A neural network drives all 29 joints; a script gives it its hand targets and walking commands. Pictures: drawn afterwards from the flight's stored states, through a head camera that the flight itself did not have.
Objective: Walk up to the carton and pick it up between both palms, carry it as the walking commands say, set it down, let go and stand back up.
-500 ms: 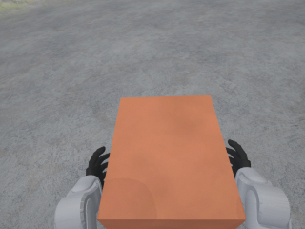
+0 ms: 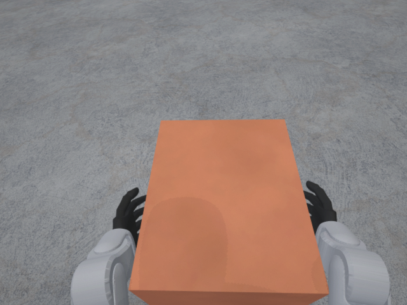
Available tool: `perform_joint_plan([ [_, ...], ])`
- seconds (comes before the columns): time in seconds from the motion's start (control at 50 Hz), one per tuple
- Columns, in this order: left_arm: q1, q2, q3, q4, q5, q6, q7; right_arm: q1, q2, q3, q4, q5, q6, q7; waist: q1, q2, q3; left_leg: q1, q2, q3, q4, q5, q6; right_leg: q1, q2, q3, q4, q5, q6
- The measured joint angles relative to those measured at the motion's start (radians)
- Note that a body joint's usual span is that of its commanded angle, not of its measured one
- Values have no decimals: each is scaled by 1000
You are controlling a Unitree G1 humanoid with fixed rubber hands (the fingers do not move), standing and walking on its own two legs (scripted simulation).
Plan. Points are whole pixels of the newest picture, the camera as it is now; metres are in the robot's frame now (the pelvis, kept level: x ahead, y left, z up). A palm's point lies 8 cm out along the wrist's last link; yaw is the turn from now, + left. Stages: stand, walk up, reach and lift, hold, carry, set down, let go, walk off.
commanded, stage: carry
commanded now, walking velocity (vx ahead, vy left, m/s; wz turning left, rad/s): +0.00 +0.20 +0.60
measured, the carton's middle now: (222, 223) +0.30 +0.00 +0.00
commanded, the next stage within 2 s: none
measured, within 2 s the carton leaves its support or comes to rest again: neither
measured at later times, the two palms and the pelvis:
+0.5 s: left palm out of the picture +0.15 +0.39 +0.06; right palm (174, 223) +0.27 +0.08 +0.07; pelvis -0.03 +0.15 +0.00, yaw +18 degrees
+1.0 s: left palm out of the picture +0.02 +0.50 +0.11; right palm (66, 245) +0.22 +0.25 +0.10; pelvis -0.09 +0.23 +0.02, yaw +37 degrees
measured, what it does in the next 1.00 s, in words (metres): steps to the left, turning left: right foot, then left foot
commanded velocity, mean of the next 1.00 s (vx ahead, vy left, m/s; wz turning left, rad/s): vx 0.00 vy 0.20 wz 0.60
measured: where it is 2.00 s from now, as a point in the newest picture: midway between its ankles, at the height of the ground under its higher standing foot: outside the picture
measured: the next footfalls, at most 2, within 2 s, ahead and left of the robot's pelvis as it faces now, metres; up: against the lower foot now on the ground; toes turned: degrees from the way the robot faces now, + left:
right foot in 0.04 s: +0.05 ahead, -0.08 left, +0.00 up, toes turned -8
left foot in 0.42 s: +0.02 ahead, +0.30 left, +0.00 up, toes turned +23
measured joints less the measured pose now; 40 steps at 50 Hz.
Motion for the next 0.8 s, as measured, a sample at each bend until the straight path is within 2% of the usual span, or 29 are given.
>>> perform_joint_plan([
  [0.04, -2, 0, -3, 14, -1, -2, -2, 1, -3, -2, -2, -6, 8, 0, 1, 26, -19, -5, -24, -10, 9, 3, 4, 80, 7, -16, -173, 118, -29],
  [0.08, -7, 0, -7, 47, 4, -4, -4, 4, -8, -5, 16, -12, 13, 1, -1, 40, -26, -62, -30, 10, 187, -168, -27, 91, -18, -32, -179, 171, -62],
  [0.1, -5, 0, -6, 54, 4, 1, -5, 5, -7, -5, 18, -15, 23, 1, -6, 39, -24, -98, -19, 27, 316, -214, -43, 105, -35, -42, -187, 170, -64],
  [0.14, 3, -1, 0, 51, 4, 11, -7, -4, -3, -4, 21, -17, 42, -2, -13, 37, -22, -147, 22, 37, 519, -207, -75, 138, -67, -57, -217, 172, -51],
  [0.18, 7, -2, 7, 41, 7, 19, -10, -15, -4, 2, 26, -16, 52, -5, -13, 26, -22, -158, 71, 29, 597, -175, -104, 162, -103, -66, -239, 181, -29],
  [0.24, -6, -1, 12, 34, 13, 28, -12, -38, -16, 9, 32, -12, 61, -9, -10, -1, -16, -127, 135, 32, 541, -182, -131, 183, -165, -79, -254, 192, 1],
  [0.3, -23, 0, 11, 25, 21, 36, -12, -58, -24, 7, 33, -4, 64, -11, -11, -22, -7, -67, 168, 60, 387, -201, -137, 192, -227, -101, -253, 196, 36],
  [0.36, -28, 0, 7, 18, 31, 42, -11, -67, -22, -2, 39, 5, 61, -11, -12, -37, -5, 14, 166, 97, 211, -197, -128, 193, -282, -122, -234, 193, 81],
  [0.4, -23, 0, 8, 9, 36, 46, -11, -71, -15, -7, 47, 9, 57, -10, -13, -42, -10, 89, 151, 118, 47, -133, -114, 183, -314, -131, -194, 179, 114],
  [0.42, -21, 3, 11, 1, 37, 47, -10, -76, -6, -10, 53, 10, 52, -10, -13, -41, -15, 111, 143, 112, -15, -51, -106, 158, -328, -124, -143, 158, 117],
  [0.44, -24, 16, 19, 5, 32, 45, -11, -74, 10, -8, 71, 5, 33, -9, -17, -60, -15, 81, 128, 106, 16, -25, -99, 116, -328, -81, -61, 62, 118],
  [0.48, -26, 31, 28, 28, 19, 46, -12, -65, 6, 13, 98, -4, 14, -12, -8, -72, 3, 41, 117, 89, 70, -59, -79, 24, -258, 15, 147, -111, 104],
  [0.52, -21, 22, 26, 45, 15, 43, -10, -49, 3, 12, 100, -9, 16, -11, 6, -68, 20, 30, 106, 69, 62, -67, -62, -43, -186, 44, 282, -134, 88],
  [0.56, -16, 5, 23, 37, 14, 36, -5, -32, 1, 2, 75, -3, 15, -8, 15, -62, 32, 23, 87, 51, 42, -49, -47, -81, -132, 40, 316, -100, 73],
  [0.62, -8, -1, 10, 11, 8, 15, -1, -16, 1, -2, 30, 4, 3, -3, 15, -47, 35, 13, 52, 31, 21, -24, -24, -84, -69, 23, 236, -62, 45],
  [0.7, -2, 0, 5, 6, -4, 1, 0, -2, 0, 3, -1, -6, 4, 0, 6, -6, 11, 10, 4, 6, -2, -1, -4, 6, -5, 6, 2, -5, 1],
  [0.74, -3, 0, 2, 21, -6, -3, -2, 0, -2, 2, -4, -11, 12, 0, 6, 22, -8, 7, -18, -6, 3, 4, 1, 84, 6, -10, -170, 113, -32],
  [0.76, -5, -1, -1, 38, -4, -8, -3, 1, -4, -2, 5, -13, 13, 0, 7, 35, -13, -12, -25, -8, 58, -68, -12, 91, -1, -17, -184, 162, -53],
  [0.8, -5, 0, -1, 58, -1, -1, -5, 4, -2, -5, 15, -20, 26, 0, -4, 37, -16, -82, -15, 24, 298, -209, -45, 113, -34, -37, -197, 175, -65],
])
